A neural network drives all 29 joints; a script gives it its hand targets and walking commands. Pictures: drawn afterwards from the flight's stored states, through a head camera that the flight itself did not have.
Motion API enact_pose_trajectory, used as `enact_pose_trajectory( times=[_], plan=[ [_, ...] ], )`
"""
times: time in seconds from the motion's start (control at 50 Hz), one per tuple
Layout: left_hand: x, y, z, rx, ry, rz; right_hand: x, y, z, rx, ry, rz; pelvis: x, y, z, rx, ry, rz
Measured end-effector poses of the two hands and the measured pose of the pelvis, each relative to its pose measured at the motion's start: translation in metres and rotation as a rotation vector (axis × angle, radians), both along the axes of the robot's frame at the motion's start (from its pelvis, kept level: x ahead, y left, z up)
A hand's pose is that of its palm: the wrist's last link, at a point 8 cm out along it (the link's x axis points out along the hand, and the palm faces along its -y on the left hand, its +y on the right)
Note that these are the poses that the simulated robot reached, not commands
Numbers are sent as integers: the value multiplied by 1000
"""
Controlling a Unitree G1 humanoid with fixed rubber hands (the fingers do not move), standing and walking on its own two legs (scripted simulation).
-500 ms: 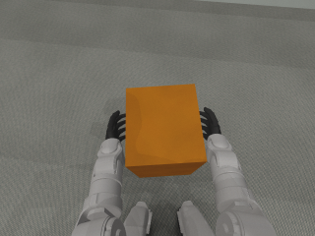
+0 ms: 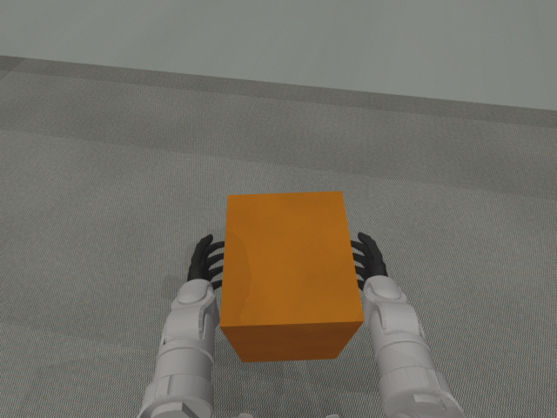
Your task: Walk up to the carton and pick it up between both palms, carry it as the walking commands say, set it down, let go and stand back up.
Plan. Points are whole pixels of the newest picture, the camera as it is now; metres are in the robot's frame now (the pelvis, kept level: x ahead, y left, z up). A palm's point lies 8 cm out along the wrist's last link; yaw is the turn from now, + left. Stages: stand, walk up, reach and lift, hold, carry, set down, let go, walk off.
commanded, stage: reach and lift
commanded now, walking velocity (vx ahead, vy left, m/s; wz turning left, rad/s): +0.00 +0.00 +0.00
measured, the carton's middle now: (287, 285) +0.34 +0.02 -0.08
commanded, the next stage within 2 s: hold in 1.94 s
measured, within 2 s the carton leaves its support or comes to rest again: neither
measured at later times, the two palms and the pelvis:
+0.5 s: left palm (193, 269) +0.31 +0.15 +0.05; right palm (388, 271) +0.31 -0.12 +0.04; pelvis +0.01 +0.00 +0.02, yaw +0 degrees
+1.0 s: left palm (195, 262) +0.31 +0.14 +0.07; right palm (399, 272) +0.30 -0.13 +0.06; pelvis +0.00 +0.00 +0.02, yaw +1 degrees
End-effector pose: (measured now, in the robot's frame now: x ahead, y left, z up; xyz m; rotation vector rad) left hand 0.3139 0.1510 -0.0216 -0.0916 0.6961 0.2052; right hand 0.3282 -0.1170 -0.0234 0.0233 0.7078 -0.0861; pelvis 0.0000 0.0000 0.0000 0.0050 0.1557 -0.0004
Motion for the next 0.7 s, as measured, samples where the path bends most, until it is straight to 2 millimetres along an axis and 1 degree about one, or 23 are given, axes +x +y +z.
enact_pose_trajectory(
  times=[0.18, 0.36, 0.54, 0.7],
  plan=[
    [-3, 1, 26, 10, -13, -15, -8, 1, 23, 3, -14, -15, -4, 3, 5, -3, -77, 0],
    [-3, 1, 55, 21, -24, -31, -12, 0, 50, -4, -25, -18, 1, 5, 11, -3, -155, -2],
    [-10, -4, 72, 32, -21, -42, -17, -4, 71, -28, -24, -7, 6, 3, 16, -3, -216, -3],
    [-15, -6, 86, 34, -20, -42, -23, -6, 83, -29, -23, -5, 3, 0, 18, -4, -260, -1]
  ],
)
